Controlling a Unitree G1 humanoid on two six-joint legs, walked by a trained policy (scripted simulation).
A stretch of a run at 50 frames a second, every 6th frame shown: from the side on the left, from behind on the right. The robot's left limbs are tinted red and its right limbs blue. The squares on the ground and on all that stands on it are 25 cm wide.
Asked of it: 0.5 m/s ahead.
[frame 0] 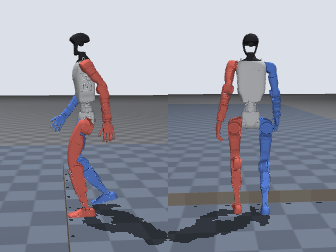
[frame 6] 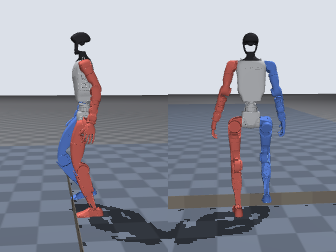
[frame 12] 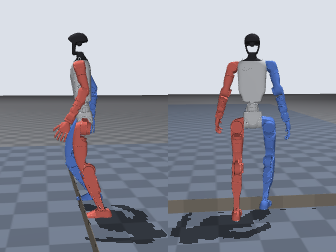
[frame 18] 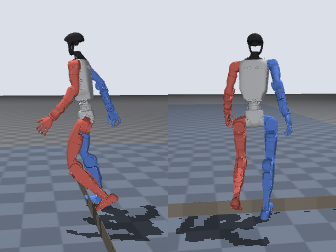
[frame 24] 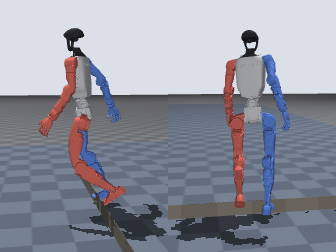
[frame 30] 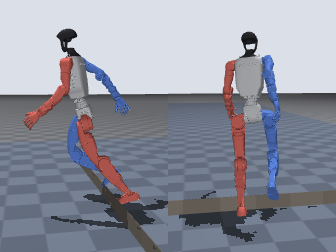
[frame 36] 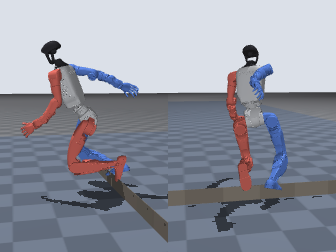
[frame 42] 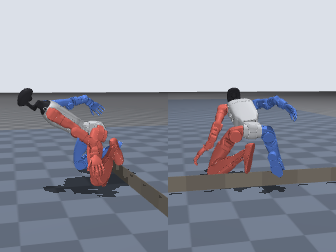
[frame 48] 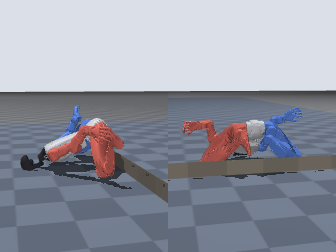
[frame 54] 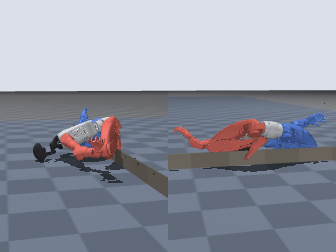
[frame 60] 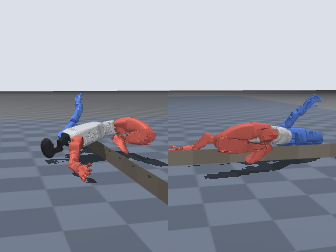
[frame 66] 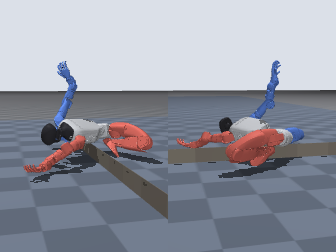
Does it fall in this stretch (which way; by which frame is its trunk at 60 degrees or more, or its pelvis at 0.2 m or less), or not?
yes: goes over forward; its trunk at 60 degrees or more by frame 42
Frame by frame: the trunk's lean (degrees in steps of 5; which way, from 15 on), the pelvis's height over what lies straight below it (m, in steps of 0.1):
0: 5, 0.8
6: 5, 0.8
12: 5, 0.8
18: 10, 0.8
24: 5, 0.8
30: 10, 0.7
36: 25 forward, 0.6
42: 60 forward, 0.4
48: 115 forward, 0.2
54: 110 forward, 0.2
60: 105 forward and to its left, 0.2
66: 85 forward and to its left, 0.2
